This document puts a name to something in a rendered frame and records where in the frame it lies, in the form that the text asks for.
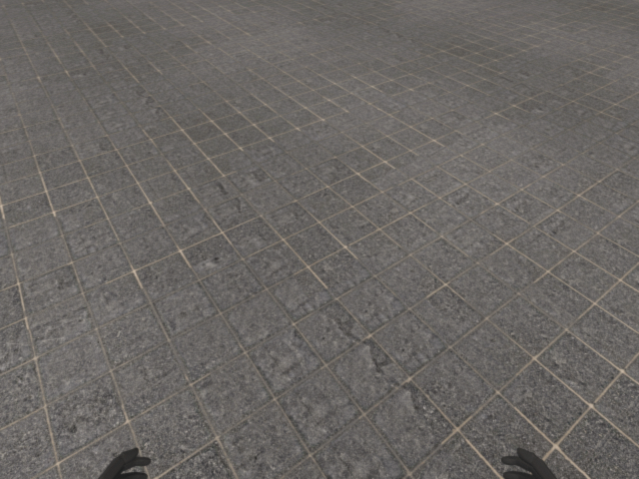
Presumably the right robot hand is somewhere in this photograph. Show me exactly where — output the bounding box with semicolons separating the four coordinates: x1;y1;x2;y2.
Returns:
501;447;557;479

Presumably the left robot hand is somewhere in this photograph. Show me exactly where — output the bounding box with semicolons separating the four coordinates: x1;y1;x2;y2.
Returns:
98;448;151;479

